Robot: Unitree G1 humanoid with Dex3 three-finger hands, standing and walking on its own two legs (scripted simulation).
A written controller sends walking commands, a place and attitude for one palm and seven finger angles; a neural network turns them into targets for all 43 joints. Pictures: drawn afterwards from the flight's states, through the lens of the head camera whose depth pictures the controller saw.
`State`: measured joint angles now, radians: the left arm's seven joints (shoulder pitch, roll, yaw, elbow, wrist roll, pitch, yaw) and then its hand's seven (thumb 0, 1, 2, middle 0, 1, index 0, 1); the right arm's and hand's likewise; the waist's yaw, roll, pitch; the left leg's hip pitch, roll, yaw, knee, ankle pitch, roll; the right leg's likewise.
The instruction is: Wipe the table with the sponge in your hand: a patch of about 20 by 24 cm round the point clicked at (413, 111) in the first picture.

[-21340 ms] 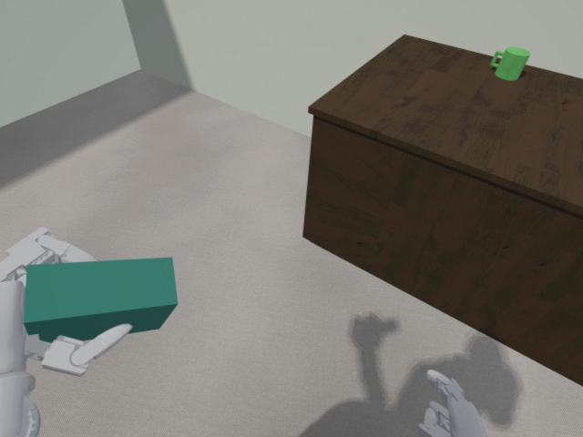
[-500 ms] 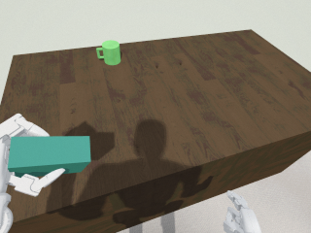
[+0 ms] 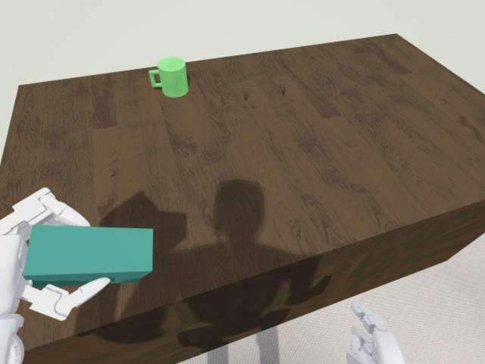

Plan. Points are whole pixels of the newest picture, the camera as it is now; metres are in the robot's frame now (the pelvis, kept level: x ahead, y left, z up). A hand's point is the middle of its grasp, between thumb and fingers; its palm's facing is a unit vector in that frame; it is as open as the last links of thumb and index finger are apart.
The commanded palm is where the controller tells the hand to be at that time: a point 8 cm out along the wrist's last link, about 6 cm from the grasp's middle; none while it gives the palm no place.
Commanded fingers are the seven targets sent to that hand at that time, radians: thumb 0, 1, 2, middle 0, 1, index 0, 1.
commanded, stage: come to a stop and stand still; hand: left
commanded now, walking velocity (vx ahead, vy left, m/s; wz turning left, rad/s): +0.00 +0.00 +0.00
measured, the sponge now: (110, 258) +0.22 +0.19 +0.12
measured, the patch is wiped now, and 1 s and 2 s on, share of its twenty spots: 0.00 0.00 0.00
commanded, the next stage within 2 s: look again from close up in 0.46 s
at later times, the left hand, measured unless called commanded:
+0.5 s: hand (45, 245) +0.22 +0.26 +0.15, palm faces +0.38 -0.84 -0.38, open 9.6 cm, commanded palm +0.16 +0.28 +0.18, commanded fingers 0.00 0.10 1.30 -1.20 -1.60 -1.20 -1.60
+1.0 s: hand (50, 240) +0.22 +0.25 +0.17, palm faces +0.36 -0.80 -0.48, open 9.6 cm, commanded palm +0.14 +0.27 +0.18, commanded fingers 0.00 0.10 1.30 -1.20 -1.60 -1.20 -1.60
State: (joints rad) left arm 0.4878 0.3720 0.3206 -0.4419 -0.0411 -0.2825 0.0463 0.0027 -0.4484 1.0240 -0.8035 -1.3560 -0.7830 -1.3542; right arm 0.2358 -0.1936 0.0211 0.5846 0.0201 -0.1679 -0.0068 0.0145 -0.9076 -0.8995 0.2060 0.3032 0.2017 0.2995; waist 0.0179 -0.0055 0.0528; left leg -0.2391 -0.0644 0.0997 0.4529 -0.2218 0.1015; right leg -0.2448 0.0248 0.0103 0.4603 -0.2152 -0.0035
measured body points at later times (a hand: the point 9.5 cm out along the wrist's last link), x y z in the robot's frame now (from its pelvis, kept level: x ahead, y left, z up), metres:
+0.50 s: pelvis +0.00 +0.00 +0.00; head +0.02 +0.02 +0.45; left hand +0.19 +0.30 +0.17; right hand +0.20 -0.21 -0.06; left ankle +0.02 +0.05 -0.74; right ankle +0.02 -0.12 -0.74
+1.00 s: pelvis -0.01 -0.01 +0.00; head +0.01 +0.01 +0.45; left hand +0.19 +0.29 +0.19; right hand +0.17 -0.23 -0.07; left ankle +0.02 +0.05 -0.74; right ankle +0.02 -0.12 -0.74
